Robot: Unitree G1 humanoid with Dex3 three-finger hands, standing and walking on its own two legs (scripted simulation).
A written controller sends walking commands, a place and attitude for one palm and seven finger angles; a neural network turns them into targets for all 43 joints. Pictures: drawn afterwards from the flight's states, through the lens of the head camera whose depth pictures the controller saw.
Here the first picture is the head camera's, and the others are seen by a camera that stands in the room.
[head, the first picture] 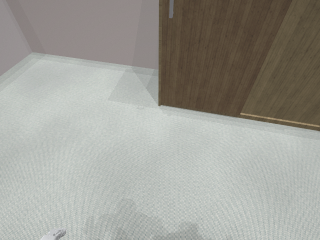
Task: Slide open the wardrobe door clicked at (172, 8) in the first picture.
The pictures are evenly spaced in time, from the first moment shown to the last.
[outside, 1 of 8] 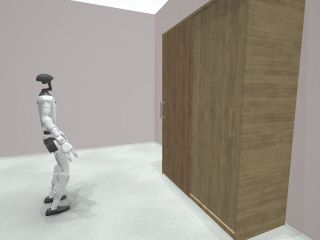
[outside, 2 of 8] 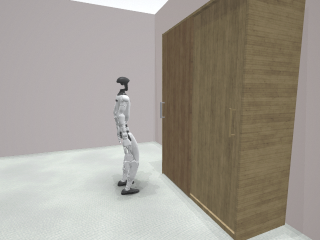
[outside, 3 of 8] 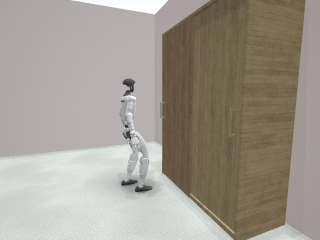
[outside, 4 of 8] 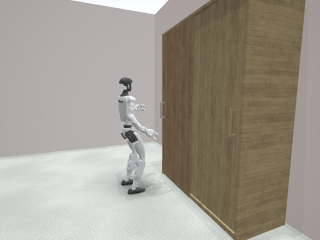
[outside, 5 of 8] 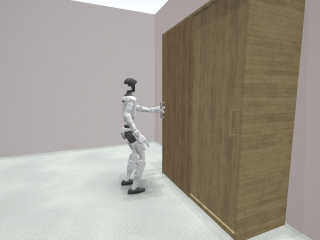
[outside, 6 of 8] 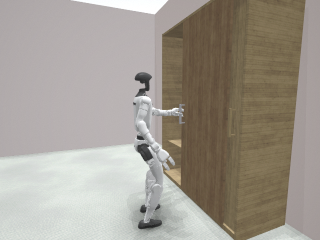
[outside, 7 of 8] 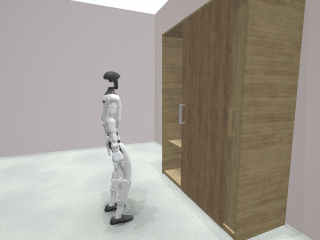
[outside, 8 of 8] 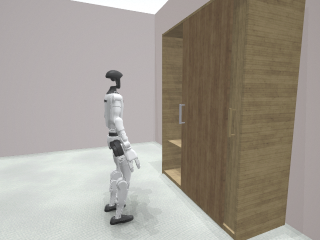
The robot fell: no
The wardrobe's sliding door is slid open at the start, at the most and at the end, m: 0.00 0.53 0.52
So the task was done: yes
